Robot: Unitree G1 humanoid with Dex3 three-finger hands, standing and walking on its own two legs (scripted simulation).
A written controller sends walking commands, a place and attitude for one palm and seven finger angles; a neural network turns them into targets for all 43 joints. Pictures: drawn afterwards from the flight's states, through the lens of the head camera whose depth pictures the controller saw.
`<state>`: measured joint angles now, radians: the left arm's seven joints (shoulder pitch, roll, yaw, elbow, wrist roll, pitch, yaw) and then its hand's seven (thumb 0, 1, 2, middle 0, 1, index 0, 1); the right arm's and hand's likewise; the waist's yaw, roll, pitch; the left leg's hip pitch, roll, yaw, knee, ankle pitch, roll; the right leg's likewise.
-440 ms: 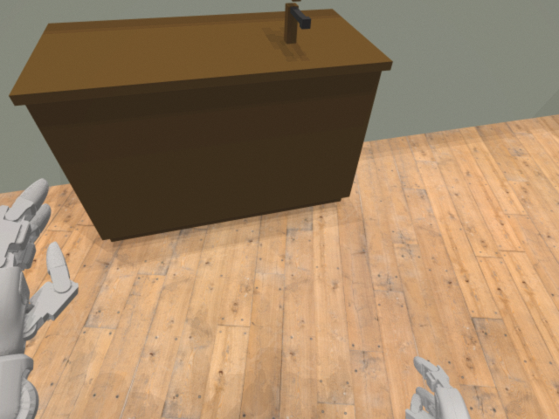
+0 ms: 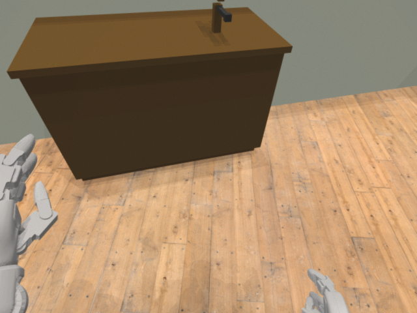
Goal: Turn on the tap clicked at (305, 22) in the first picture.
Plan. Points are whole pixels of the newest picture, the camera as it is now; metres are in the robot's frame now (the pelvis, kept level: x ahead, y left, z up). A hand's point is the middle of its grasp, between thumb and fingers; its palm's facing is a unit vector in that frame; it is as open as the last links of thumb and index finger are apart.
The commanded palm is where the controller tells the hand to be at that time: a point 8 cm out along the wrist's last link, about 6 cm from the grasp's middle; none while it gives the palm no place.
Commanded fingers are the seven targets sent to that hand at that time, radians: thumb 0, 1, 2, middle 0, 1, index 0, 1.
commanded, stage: walk to a spot facing it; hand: left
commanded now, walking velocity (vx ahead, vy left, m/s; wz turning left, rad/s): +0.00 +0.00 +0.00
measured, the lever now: (227, 17) +1.19 +0.00 +0.11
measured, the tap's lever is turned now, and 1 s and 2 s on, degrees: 0 0 0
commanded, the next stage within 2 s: turn to face it in 1.92 s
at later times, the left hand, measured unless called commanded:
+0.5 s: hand (113, 200) +0.24 +0.17 +0.16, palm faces +0.33 -0.86 -0.39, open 7.4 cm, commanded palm +0.20 +0.21 +0.18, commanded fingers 0.00 0.90 0.90 -0.20 -0.30 -0.20 -0.30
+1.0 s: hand (183, 132) +0.39 +0.08 +0.17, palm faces +0.05 -0.93 -0.37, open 7.4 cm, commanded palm +0.35 +0.14 +0.18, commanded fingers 0.00 0.90 0.90 -0.20 -0.30 -0.20 -0.30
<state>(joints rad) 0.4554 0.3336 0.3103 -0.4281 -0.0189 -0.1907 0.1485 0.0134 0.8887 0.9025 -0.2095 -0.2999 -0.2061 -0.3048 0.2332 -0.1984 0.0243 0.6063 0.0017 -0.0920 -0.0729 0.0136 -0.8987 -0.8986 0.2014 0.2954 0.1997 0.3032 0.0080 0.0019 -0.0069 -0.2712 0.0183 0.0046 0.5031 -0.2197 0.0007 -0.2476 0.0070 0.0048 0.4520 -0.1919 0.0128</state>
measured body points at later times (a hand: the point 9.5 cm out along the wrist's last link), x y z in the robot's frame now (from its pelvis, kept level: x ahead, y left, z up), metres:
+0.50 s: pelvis +0.00 -0.04 -0.03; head -0.01 -0.05 +0.42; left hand +0.22 +0.21 +0.18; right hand +0.13 -0.28 -0.12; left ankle +0.03 +0.11 -0.73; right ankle +0.03 -0.14 -0.74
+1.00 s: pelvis +0.09 -0.05 +0.00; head +0.10 -0.04 +0.45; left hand +0.38 +0.13 +0.19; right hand +0.15 -0.32 -0.08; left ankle +0.11 +0.08 -0.74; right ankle +0.04 -0.15 -0.65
